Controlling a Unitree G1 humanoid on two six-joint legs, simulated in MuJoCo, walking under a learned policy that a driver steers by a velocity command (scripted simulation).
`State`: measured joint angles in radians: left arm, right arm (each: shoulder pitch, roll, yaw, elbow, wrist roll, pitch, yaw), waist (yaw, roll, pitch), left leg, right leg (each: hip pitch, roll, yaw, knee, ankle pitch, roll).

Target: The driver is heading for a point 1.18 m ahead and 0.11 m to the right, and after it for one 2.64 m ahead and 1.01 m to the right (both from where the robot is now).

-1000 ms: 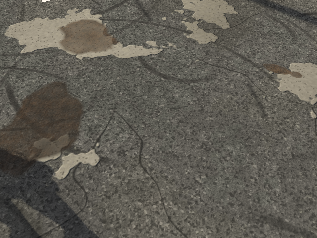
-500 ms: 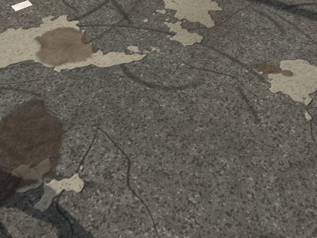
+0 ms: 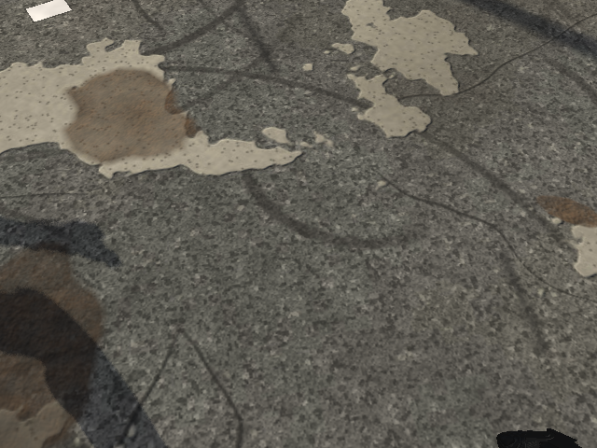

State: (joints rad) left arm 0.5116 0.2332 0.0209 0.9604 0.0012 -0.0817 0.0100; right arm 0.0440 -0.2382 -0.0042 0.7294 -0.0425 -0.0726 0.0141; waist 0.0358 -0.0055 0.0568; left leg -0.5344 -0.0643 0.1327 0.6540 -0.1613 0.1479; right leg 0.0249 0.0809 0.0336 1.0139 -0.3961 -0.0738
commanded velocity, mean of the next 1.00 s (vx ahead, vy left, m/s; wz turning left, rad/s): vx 0.21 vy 0.00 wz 0.00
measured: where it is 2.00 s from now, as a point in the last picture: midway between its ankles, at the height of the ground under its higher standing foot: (326, 259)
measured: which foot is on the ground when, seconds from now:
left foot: down 0.00-0.40, up 0.42-0.68, down 0.70-1.00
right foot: up 0.00-0.36, down 0.38-0.90, up 0.92-1.00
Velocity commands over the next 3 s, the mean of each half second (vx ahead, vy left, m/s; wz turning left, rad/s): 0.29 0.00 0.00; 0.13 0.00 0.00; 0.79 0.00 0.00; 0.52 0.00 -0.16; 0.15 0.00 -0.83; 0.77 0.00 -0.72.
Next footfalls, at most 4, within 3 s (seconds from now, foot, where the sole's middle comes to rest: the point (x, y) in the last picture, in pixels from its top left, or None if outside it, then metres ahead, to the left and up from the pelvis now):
0.38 right None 0.41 -0.09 -0.74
0.70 left None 0.31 0.10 -0.74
1.14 right None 0.39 -0.13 -0.74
1.60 left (295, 286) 0.83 0.07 -0.74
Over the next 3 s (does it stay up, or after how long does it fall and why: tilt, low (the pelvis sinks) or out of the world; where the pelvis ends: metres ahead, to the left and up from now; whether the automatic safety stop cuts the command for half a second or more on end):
stays up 1.09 -0.13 0.01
